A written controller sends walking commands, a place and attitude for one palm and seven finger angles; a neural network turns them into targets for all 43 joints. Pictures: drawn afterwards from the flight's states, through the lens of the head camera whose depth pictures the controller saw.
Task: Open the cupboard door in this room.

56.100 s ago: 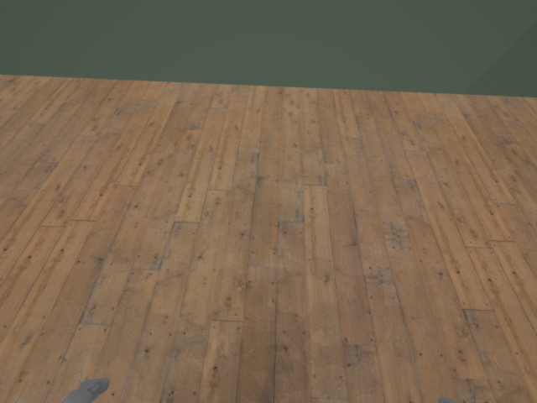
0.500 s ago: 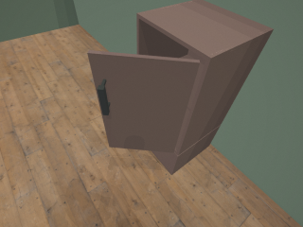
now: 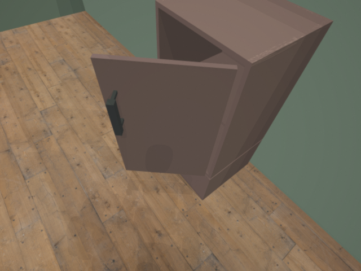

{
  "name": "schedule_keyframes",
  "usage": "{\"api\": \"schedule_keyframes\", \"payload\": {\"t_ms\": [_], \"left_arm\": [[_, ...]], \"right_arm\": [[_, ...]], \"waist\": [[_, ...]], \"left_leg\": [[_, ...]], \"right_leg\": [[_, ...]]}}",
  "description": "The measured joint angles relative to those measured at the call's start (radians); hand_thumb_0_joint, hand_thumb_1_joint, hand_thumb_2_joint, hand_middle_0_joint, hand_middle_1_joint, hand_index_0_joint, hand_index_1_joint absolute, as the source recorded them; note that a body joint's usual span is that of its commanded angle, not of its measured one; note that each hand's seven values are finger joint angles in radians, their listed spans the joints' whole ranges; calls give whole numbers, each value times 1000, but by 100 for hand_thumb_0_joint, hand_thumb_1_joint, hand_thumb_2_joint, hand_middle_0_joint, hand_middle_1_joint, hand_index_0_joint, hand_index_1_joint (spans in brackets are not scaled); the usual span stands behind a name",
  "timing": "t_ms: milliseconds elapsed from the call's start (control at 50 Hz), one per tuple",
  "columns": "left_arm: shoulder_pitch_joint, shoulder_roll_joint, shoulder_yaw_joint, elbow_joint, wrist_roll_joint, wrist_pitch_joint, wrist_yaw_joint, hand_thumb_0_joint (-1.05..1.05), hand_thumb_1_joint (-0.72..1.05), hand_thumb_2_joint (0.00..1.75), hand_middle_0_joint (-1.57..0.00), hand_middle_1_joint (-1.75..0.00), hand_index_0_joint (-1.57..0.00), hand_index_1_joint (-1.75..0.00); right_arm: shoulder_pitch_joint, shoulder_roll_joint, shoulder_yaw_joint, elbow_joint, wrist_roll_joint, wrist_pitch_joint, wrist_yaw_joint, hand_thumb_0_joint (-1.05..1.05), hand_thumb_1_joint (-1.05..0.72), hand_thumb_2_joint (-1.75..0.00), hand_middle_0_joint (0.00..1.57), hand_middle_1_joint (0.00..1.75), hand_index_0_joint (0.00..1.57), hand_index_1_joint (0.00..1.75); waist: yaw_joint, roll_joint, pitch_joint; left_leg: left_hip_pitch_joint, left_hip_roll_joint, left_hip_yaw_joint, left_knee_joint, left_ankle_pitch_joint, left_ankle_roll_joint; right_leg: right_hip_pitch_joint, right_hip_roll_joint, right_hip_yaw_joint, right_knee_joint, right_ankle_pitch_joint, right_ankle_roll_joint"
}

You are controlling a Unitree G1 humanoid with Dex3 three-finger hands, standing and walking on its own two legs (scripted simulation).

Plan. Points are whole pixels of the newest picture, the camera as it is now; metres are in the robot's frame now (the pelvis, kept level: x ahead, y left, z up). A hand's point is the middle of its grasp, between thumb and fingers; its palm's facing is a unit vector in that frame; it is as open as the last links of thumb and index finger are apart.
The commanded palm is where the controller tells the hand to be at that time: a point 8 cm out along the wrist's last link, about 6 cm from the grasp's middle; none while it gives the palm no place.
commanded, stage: come to a stop and stand still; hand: left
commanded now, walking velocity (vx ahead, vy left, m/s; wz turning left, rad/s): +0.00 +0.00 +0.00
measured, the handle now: (116, 113) +0.53 +0.23 -0.03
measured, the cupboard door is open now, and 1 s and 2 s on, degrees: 48 48 48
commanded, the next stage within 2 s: look again from close up in 1.60 s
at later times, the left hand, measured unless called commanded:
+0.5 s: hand out of the picture -0.02 +0.19 -0.16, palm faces +0.01 -0.96 -0.27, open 7.4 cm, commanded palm none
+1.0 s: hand out of the picture +0.00 +0.16 -0.16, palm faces +0.01 -0.97 -0.23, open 7.3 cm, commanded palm none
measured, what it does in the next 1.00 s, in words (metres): stands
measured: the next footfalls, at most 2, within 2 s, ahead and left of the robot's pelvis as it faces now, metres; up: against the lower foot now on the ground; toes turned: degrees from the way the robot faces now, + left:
none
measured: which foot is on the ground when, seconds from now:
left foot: down 0.00-1.00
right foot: down 0.00-1.00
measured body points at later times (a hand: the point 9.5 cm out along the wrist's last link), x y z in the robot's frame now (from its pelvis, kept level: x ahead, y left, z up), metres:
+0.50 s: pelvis -0.05 +0.00 +0.00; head -0.04 -0.03 +0.45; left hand -0.02 +0.24 -0.13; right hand +0.00 -0.23 -0.16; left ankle -0.01 +0.11 -0.73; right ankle -0.03 -0.13 -0.73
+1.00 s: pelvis -0.01 -0.02 +0.01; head +0.01 -0.03 +0.46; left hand +0.00 +0.21 -0.14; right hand -0.02 -0.23 -0.16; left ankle -0.01 +0.11 -0.73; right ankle -0.03 -0.13 -0.73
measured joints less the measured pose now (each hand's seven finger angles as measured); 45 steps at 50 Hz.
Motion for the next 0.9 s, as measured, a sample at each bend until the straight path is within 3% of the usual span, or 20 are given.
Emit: {"api": "schedule_keyframes", "payload": {"t_ms": [60,100,120,140,200,280,360,680,900], "left_arm": [[5,8,3,9,0,22,-1,0,92,90,-20,-30,-20,-30],[13,1,-14,12,-5,9,1,0,91,90,-20,-30,-20,-30],[28,4,-19,1,-2,-5,-2,0,91,90,-20,-30,-20,-30],[40,7,-21,-1,1,-22,-3,0,91,90,-20,-30,-20,-30],[57,6,-33,20,8,-26,-6,0,91,90,-20,-30,-20,-30],[74,2,-37,28,1,-1,-6,0,91,90,-20,-30,-20,-30],[89,-2,-42,24,3,-8,-12,0,91,90,-20,-30,-20,-30],[117,-32,-50,48,-1,-17,-27,0,90,90,-20,-30,-20,-30],[88,-28,-48,90,-6,-31,-19,1,92,90,-20,-30,-20,-30]], "right_arm": [[-1,6,8,-16,-7,-5,-3,1,-92,-90,20,30,20,30],[2,-9,9,-33,-2,2,6,1,-92,-90,20,30,20,30],[4,-13,9,-48,-1,7,12,1,-92,-90,20,30,20,30],[-1,-15,10,-59,-1,9,16,1,-92,-90,20,30,20,30],[-10,-14,8,-76,3,-1,24,1,-91,-90,20,30,20,30],[20,-15,10,-89,1,-13,18,0,-92,-90,20,30,20,30],[23,-32,10,-77,-1,8,20,0,-94,-90,20,30,20,30],[150,-33,24,24,-6,5,23,1,-92,-90,20,30,20,30],[130,8,41,74,1,-15,15,1,-91,-90,20,30,20,30]], "waist": [[1,-3,-13],[-1,37,-29],[5,40,-37],[10,40,-38],[-5,60,-21],[-4,97,-42],[-2,120,-49],[-26,95,-55],[-22,80,-46]], "left_leg": [[7,-1,4,-20,-12,17],[-32,15,-16,15,-15,16],[-55,12,-12,48,-28,14],[-75,9,-3,84,-45,12],[-49,-2,-4,83,-34,15],[-26,-4,-6,61,-25,27],[-17,-2,-9,29,6,20],[-27,11,-21,-69,72,-1],[9,24,-28,-95,60,-16]], "right_leg": [[-29,12,31,115,-108,6],[-19,22,37,62,-34,-4],[-2,10,65,-12,69,-15],[2,3,82,-35,78,2],[13,-7,87,3,21,43],[33,2,91,-8,3,28],[43,7,93,-47,69,40],[25,27,84,-126,117,20],[67,41,76,-165,111,9]]}}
